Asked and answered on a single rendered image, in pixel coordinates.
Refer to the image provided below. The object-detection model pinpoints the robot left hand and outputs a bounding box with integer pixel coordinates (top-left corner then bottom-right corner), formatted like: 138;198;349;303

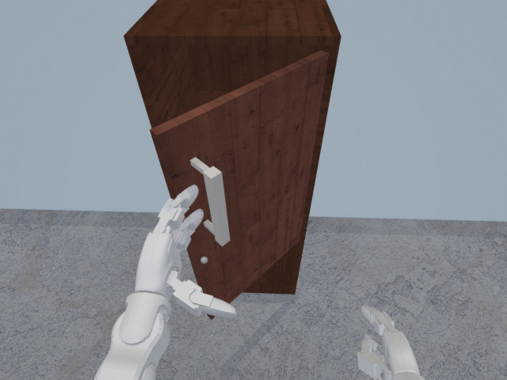
135;184;237;318

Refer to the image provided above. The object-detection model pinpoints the robot right hand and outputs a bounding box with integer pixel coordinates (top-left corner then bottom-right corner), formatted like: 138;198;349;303
357;305;420;380

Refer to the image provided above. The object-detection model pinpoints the cupboard door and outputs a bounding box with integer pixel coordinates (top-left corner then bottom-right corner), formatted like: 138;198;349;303
150;51;329;320

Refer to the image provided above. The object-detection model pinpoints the handle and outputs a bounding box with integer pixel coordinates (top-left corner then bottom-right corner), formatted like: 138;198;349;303
190;157;230;246

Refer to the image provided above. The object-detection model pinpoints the left robot forearm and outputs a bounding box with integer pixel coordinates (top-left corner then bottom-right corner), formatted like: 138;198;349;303
94;291;172;380

